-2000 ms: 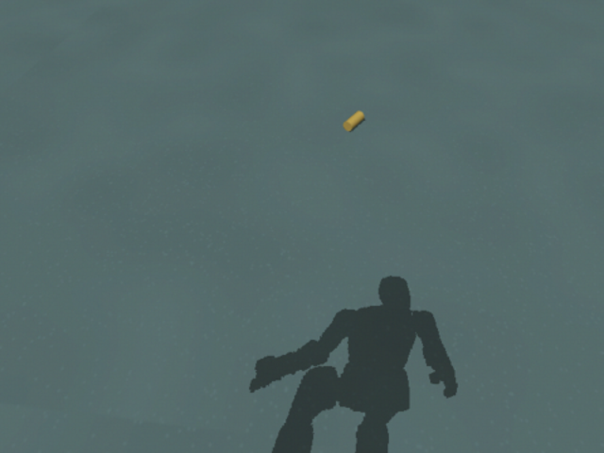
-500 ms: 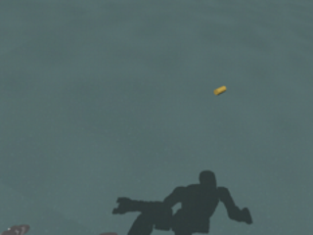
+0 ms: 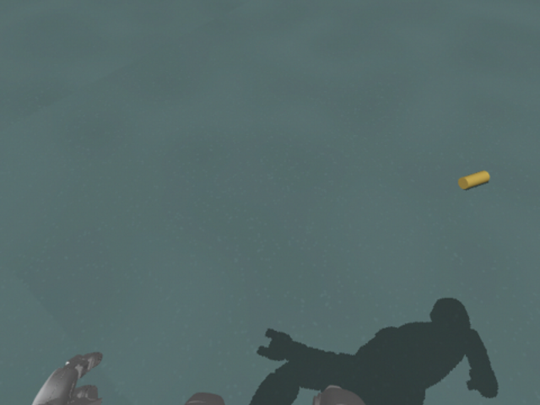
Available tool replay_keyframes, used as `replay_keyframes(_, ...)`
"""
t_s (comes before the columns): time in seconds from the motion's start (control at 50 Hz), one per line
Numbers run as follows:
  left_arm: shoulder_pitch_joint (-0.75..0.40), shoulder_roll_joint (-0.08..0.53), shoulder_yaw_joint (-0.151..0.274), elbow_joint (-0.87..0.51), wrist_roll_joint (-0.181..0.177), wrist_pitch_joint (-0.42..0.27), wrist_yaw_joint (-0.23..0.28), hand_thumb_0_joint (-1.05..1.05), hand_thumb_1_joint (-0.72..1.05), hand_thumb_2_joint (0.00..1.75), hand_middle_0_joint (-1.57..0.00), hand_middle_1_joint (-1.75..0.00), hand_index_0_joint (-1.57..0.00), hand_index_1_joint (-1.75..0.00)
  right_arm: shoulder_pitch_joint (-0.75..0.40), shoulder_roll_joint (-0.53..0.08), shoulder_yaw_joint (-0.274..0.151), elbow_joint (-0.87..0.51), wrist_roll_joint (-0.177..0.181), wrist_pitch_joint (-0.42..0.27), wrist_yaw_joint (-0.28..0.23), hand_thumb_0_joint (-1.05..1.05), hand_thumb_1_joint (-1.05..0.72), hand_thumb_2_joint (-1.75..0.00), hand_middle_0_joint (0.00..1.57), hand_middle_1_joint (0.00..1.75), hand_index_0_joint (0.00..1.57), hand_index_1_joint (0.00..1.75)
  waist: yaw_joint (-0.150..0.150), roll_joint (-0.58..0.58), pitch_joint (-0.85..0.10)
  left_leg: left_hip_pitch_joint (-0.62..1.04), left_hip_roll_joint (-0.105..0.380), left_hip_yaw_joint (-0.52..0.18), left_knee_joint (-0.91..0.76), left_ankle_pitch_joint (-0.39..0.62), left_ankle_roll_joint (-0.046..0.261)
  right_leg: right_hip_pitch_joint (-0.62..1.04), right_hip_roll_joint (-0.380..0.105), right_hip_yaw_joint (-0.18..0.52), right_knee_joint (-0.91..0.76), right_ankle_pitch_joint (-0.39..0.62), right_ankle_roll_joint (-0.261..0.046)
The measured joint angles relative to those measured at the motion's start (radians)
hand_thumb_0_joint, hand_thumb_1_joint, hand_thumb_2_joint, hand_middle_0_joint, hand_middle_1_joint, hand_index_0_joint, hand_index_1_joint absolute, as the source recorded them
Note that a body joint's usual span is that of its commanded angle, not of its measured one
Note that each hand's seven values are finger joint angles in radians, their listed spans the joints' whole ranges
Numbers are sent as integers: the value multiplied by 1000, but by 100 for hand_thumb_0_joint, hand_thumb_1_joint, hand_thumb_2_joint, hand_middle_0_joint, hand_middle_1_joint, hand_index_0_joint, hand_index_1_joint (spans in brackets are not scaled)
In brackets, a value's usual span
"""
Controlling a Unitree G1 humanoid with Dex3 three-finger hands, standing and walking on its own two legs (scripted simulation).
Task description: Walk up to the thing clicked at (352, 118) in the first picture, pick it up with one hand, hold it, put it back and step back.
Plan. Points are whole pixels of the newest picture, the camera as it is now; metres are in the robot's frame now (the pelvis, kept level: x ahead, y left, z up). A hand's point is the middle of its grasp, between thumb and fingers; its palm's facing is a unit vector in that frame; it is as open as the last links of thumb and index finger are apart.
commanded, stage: walk up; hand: left
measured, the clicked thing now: (473, 179) +1.18 -0.90 -0.72
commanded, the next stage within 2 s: none
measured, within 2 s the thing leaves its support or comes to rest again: neither
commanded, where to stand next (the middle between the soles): +0.95 -1.25 m, yaw +24 degrees
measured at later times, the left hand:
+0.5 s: hand (213, 316) +0.27 +0.13 -0.15, palm faces +0.03 -0.97 -0.25, open 7.4 cm
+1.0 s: hand (319, 284) +0.33 -0.07 -0.12, palm faces +0.26 -0.89 -0.37, open 7.4 cm
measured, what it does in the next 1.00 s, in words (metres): walks ahead: left foot, then right foot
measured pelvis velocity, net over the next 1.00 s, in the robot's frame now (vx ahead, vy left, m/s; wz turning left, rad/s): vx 0.38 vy -0.36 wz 0.25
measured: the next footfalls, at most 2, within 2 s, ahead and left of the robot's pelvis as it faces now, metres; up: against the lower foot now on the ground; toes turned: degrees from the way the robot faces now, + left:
left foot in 0.30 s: +0.29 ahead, +0.01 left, +0.00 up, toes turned +13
right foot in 0.72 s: +0.43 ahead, -0.43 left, +0.00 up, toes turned +7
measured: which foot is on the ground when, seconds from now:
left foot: up 0.00-0.28, down 0.30-0.72, up 0.74-1.00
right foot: down 0.00-0.34, up 0.36-0.70, down 0.72-1.00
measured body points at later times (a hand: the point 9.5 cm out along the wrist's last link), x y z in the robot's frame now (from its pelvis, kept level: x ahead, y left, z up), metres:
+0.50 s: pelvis +0.21 -0.14 +0.00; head +0.22 -0.09 +0.45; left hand +0.27 +0.18 -0.13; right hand +0.29 -0.48 -0.06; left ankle +0.26 +0.00 -0.71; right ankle +0.23 -0.28 -0.63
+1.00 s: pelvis +0.38 -0.36 +0.01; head +0.39 -0.34 +0.46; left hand +0.32 -0.02 -0.10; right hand +0.54 -0.66 -0.08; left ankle +0.45 -0.26 -0.68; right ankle +0.39 -0.43 -0.71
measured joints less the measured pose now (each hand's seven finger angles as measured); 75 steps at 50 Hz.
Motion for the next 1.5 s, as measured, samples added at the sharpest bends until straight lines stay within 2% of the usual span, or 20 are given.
replay_keyframes(0.08,53,-26,-17,-18,-12,-12,27,1,91,90,-21,-30,-21,-30,-36,15,15,2,17,-13,10,0,-90,-90,20,30,21,30,23,1,-11,-181,-49,119,121,108,35,150,6,-44,-158,13,-28)
replay_keyframes(0.2,122,3,-12,-33,-4,1,35,1,90,90,-21,-30,-21,-30,-69,33,19,-48,15,-26,32,0,-90,-90,20,30,21,30,46,15,4,-268,-33,180,-229,257,21,294,88,-114,-247,-39,-84)
replay_keyframes(0.3,164,37,-7,-66,1,30,29,1,90,90,-21,-30,-21,-30,-33,59,20,-77,19,-32,29,0,-90,-90,20,30,21,30,57,-33,10,-159,-61,248,-461,438,32,341,117,-158,-134,-191,-105)
replay_keyframes(0.34,177,36,-4,-71,4,40,38,1,90,90,-21,-30,-21,-30,-18,64,14,-86,10,-36,15,0,-90,-90,20,30,21,30,37,-72,8,-131,-86,247,-441,298,57,284,95,-138,54,-244,-93)
replay_keyframes(0.4,170,8,-18,-75,10,65,42,1,91,90,-20,-30,-20,-30,-12,55,13,-108,20,-31,-12,0,-90,-90,20,30,21,30,-3,-86,33,-123,-69,240,-364,252,45,109,122,0,440,-233,-26)
replay_keyframes(0.46,143,17,-29,-77,5,76,30,1,91,90,-21,-30,-21,-30,4,63,19,-102,26,-31,-29,0,-90,-90,21,30,21,30,-43,-109,39,-67,-44,214,-400,252,16,-44,77,73,571,-156,-3)
replay_keyframes(0.62,53,79,21,-124,-7,84,-16,1,91,90,-21,-30,-21,-30,84,29,24,-40,-13,-42,7,0,-90,-90,21,30,21,30,-74,-136,14,-18,46,108,-439,210,-28,-145,-78,173,224,-37,-3)
replay_keyframes(0.7,52,100,38,-109,-5,88,-16,1,91,90,-21,-30,-21,-30,92,-15,7,-26,-23,-34,13,0,-89,-90,21,30,22,30,-93,-114,-20,-21,101,57,-430,171,-38,-64,-70,123,57,-22,-10)
replay_keyframes(0.74,51,76,43,-97,-2,70,-5,1,91,90,-21,-30,-21,-30,75,-56,-8,-6,-25,-13,2,0,-89,-90,21,30,22,30,-85,-41,-11,-50,158,3,-337,123,5,-29,-16,68,52,-14,32)
replay_keyframes(0.78,60,43,25,-95,8,48,8,1,91,90,-21,-30,-20,-30,52,-73,-22,22,-15,17,-24,0,-90,-90,21,30,21,30,-68,7,-6,-133,108,-40,-99,25,21,-19,4,26,94,-56,34)
replay_keyframes(0.86,120,-2,-1,-71,-8,44,30,1,91,90,-21,-30,-21,-30,-5,-41,-11,48,11,20,-33,1,-90,-90,20,30,21,30,-18,26,-25,-229,-14,77,77,56,26,74,23,-9,-19,-40,-8)
replay_keyframes(1.0,180,29,6,-59,4,50,50,1,90,90,-21,-30,-21,-30,-44,46,34,-4,12,-32,-7,0,-90,-90,20,30,21,30,45,1,0,-221,-80,207,-236,145,29,192,99,-90,-139,-44,-95)
replay_keyframes(1.06,187,43,3,-73,9,67,49,1,90,90,-21,-30,-21,-30,-29,71,44,-30,16,-43,-4,0,-90,-90,20,30,21,30,53,-27,9,-136,-90,230,-420,299,35,207,120,-125,-100,-98,-115)
replay_keyframes(1.1,188,40,-1,-82,9,75,51,1,90,90,-21,-30,-21,-30,-15,75,40,-48,6,-48,-13,0,-90,-90,20,30,21,30,37,-56,12,-101,-106,223,-457,307,57,175,117,-116,9,-154,-108)
replay_keyframes(1.12,181,31,-2,-83,10,83,53,1,91,90,-21,-30,-21,-30,-14,75,38,-56,1,-42,-20,0,-90,-90,21,30,21,30,28,-74,19,-107,-112,223,-432,290,58,138,121,-70,100,-168,-83)
replay_keyframes(1.2,177,6,-24,-87,18,103,42,1,91,90,-21,-30,-20,-30,-28,65,33,-66,11,-20,-36,0,-90,-90,21,30,22,30,-8,-102,23,-77,-77,217,-427,271,33,-13,114,58,391,-150,-28)
replay_keyframes(1.32,139,41,2,-106,15,107,14,1,91,90,-21,-30,-21,-30,11,42,27,-54,-2,-31,-23,0,-90,-90,21,30,21,30,-46,-128,2,-53,2,156,-443,262,-11,-110,3,166,371,-62,-3)
replay_keyframes(1.42,110,88,33,-106,6,116,1,1,91,90,-21,-30,-21,-30,30,-2,13,-42,-23,-29,-10,0,-89,-90,21,30,22,30,-70,-119,-8,-79,81,98,-412,228,-27,-89,-53,168,198,-94,5)
replay_keyframes(1.46,108,102,42,-102,2,113,1,1,91,90,-21,-30,-21,-30,31,-27,6,-33,-27,-19,-9,0,-89,-90,21,30,22,30,-79,-104,-15,-95,115,68,-389,210,-33,-45,-50,140,117,-87,-1)
replay_keyframes(1.5,108,90,50,-93,4,95,11,1,91,90,-21,-30,-21,-30,19,-61,-6,-9,-30,2,-15,0,-89,-90,21,30,22,30,-74,-47,-10,-123,163,7,-318,134,1,-12,-3,94,89,-66,35)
